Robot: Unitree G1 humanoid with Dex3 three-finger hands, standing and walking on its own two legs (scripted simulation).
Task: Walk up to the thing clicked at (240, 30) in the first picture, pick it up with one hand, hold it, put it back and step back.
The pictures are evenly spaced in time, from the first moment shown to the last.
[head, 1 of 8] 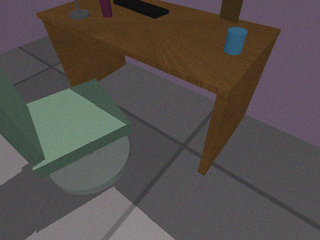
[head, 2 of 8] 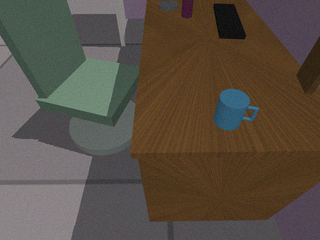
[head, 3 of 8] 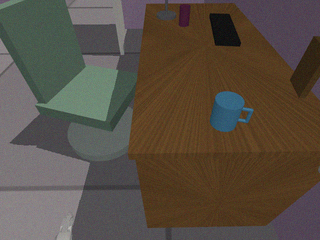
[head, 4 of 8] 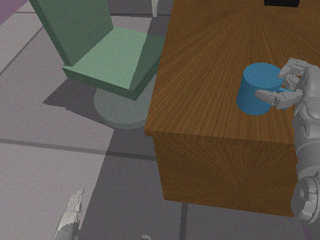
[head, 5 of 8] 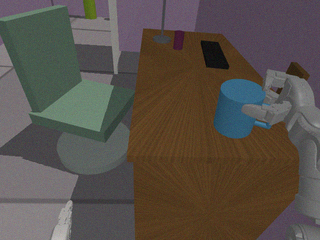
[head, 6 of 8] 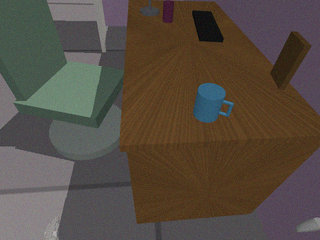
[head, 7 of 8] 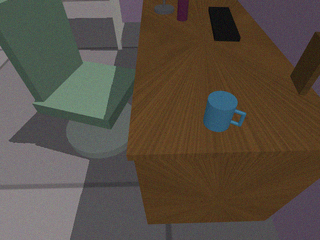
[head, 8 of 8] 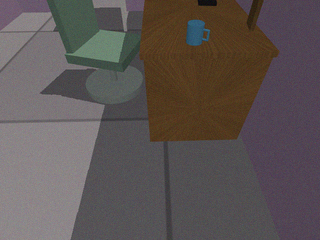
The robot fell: no
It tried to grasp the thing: yes
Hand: right
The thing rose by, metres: 0.21
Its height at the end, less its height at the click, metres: +0.00
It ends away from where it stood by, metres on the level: 0.02
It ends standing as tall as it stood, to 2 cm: yes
